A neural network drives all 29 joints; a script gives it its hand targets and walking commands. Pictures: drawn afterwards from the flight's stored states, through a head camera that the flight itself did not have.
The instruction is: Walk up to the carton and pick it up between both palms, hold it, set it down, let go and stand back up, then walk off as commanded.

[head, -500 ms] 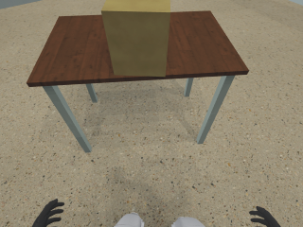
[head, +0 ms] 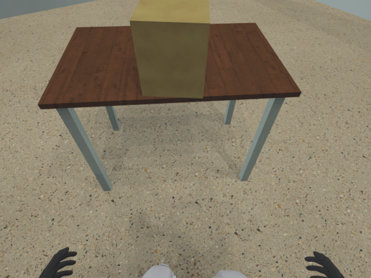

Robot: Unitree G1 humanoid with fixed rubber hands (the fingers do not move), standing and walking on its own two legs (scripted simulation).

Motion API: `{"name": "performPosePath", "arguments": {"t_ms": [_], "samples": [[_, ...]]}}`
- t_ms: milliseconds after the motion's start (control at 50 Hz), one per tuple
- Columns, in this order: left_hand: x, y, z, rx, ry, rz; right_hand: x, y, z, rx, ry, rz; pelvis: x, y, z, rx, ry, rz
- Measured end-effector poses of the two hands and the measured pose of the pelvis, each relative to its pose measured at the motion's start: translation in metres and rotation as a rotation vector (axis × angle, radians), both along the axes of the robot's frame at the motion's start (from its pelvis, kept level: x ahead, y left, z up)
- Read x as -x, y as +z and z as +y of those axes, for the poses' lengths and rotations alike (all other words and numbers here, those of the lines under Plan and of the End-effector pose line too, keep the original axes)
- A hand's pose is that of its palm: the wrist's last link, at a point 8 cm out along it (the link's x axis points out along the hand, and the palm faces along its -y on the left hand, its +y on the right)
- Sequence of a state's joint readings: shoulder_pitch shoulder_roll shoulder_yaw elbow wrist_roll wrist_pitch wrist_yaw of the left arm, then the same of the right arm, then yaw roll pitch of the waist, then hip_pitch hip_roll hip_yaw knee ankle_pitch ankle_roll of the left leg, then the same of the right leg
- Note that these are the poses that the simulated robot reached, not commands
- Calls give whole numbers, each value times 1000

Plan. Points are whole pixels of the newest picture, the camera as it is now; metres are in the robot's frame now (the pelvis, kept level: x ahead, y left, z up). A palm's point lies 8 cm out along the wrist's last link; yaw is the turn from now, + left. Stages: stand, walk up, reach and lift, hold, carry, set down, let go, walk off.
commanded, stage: stand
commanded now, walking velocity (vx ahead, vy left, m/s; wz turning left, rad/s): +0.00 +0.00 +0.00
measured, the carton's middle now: (174, 48) +0.78 +0.05 +0.09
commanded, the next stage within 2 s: none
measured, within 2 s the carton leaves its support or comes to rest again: neither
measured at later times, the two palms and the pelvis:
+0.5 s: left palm out of the picture +0.12 +0.31 -0.06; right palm (339, 271) +0.15 -0.29 -0.05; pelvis +0.00 +0.00 +0.02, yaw +0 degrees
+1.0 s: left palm out of the picture +0.10 +0.31 -0.06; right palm out of the picture +0.13 -0.30 -0.06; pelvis +0.00 +0.00 +0.03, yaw +0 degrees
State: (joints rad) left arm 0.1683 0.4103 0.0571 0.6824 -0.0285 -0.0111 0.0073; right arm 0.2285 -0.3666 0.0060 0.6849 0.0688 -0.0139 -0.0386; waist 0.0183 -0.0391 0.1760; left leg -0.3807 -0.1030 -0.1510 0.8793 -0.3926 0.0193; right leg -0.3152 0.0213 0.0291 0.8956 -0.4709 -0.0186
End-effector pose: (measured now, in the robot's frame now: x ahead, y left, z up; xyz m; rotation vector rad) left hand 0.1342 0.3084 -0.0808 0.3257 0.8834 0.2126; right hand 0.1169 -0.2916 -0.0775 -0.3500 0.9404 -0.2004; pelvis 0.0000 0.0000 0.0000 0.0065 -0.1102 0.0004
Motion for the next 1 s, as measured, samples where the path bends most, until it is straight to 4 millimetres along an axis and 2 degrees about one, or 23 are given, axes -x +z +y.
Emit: {"name": "performPosePath", "arguments": {"t_ms": [120, 280, 380, 720, 1000], "samples": [[-4, 3, 6, 1, 5, -9, -2, 3, 4, -5, -5, 1, -5, 2, 5, 3, -1, 13], [5, 8, 7, -5, 25, 16, -31, 17, 4, -13, 14, -68, -5, 10, 2, -2, 1, 33], [10, 13, 7, -9, 33, 21, -38, 23, 3, -19, 19, -87, -2, 15, 0, -6, 3, 38], [27, 19, 4, -9, 53, 55, -18, 20, -3, -31, -2, -14, 5, 25, -2, -16, 8, 47], [31, 19, 3, -3, 61, 76, -14, 19, -4, -34, -9, 12, 4, 28, -3, -18, 8, 52]]}}
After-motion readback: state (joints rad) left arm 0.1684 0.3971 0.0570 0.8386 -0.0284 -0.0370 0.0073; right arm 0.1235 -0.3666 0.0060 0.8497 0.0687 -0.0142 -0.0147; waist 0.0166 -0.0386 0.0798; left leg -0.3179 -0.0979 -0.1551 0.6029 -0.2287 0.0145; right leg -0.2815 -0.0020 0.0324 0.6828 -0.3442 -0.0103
